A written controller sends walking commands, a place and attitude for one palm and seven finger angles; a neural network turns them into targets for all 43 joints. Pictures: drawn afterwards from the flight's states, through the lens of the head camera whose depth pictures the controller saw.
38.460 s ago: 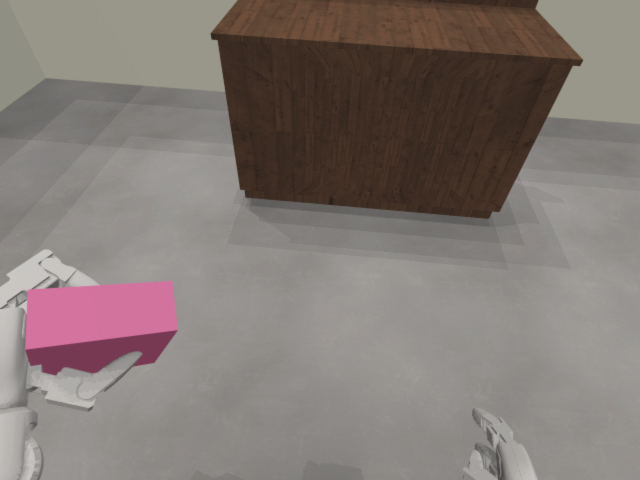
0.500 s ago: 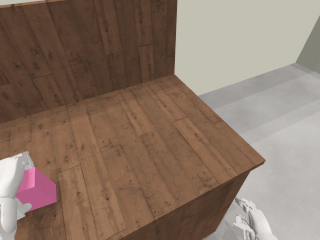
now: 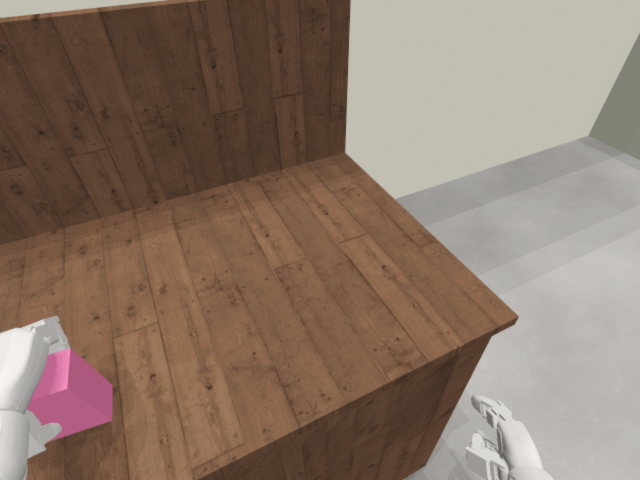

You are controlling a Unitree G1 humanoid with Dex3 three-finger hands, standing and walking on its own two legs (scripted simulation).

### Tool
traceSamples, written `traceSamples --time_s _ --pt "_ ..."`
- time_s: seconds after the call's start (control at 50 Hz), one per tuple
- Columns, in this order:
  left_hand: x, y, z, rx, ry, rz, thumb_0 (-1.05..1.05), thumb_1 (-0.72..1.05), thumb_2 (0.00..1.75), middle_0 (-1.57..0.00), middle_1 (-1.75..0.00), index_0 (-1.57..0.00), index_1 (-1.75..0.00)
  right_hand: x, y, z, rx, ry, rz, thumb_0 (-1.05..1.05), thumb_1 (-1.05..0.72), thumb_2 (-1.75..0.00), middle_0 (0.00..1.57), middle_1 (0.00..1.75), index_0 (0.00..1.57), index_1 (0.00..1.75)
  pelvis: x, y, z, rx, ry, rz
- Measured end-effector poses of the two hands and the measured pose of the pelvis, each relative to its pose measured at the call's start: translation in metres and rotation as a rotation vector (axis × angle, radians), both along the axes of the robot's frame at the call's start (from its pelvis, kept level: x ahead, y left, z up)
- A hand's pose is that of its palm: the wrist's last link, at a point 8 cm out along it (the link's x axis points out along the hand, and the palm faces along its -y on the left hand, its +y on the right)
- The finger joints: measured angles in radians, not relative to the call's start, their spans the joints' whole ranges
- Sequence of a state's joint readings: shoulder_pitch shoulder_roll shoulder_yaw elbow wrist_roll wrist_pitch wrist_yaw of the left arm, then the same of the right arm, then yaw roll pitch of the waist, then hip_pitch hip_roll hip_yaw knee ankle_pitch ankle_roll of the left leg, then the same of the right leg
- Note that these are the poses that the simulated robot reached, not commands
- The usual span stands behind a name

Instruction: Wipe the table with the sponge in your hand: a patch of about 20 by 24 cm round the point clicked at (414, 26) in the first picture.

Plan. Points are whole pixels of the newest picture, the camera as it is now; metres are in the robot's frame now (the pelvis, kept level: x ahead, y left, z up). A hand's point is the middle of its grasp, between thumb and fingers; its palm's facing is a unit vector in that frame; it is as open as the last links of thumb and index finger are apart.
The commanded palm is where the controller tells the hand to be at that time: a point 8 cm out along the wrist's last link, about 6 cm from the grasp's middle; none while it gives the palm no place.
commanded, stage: lift the sponge slowly off the table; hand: left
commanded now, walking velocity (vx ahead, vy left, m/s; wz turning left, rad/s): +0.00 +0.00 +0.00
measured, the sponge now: (40, 411) +0.15 +0.35 +0.04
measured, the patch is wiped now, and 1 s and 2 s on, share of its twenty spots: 1.00 1.00 1.00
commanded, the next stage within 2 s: bring the sponge back beside the body in 1.90 s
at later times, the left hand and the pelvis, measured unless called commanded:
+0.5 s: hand (17, 404) +0.14 +0.34 +0.09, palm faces +0.06 -0.10 -0.99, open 9.1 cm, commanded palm +0.11 +0.33 +0.15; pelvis -0.01 +0.00 +0.00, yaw +0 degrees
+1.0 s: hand (3, 387) +0.14 +0.33 +0.13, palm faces +0.13 -0.08 -0.99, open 9.1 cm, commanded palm +0.10 +0.33 +0.19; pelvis -0.02 -0.01 +0.01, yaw +0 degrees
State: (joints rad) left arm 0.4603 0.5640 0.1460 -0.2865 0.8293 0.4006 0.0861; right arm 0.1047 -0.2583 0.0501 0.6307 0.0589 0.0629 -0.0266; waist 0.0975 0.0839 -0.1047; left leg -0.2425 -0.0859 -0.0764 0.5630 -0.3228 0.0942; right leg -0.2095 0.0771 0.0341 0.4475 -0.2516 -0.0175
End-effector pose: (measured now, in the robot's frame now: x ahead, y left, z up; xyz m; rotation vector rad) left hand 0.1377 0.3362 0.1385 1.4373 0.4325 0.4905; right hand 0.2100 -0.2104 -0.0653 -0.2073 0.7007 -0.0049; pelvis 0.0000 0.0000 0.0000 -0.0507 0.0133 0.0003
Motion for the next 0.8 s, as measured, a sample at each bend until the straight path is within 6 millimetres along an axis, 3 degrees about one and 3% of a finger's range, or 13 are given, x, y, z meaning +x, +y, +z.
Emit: traceSamples --time_s 0.3,0.58,0.8 --pt "-0.012 -0.001 0.005 -0.028 -0.006 -0.027 0.01 -0.43 1.07 -0.75 -1.43 -0.82 -1.45 -0.003 0.008 0.003 -0.013 -0.011 0.030 0.01 -0.90 -0.90 0.20 0.30 0.20 0.30 -0.008 0.001 0.002 0.002 -0.037 0.007" --pt "-0.020 -0.003 0.011 -0.043 -0.012 -0.033 -0.01 -0.45 1.07 -0.77 -1.40 -0.84 -1.43 0.007 0.021 0.012 -0.009 -0.063 0.066 0.01 -0.90 -0.90 0.20 0.30 0.20 0.30 -0.013 0.003 0.003 0.005 -0.066 0.012" --pt "-0.012 -0.017 0.031 -0.028 -0.078 -0.056 -0.02 -0.45 1.07 -0.78 -1.39 -0.85 -1.42 0.009 0.026 0.016 0.006 -0.084 0.082 0.01 -0.90 -0.90 0.20 0.30 0.20 0.30 -0.018 0.000 0.005 0.014 -0.085 0.010"
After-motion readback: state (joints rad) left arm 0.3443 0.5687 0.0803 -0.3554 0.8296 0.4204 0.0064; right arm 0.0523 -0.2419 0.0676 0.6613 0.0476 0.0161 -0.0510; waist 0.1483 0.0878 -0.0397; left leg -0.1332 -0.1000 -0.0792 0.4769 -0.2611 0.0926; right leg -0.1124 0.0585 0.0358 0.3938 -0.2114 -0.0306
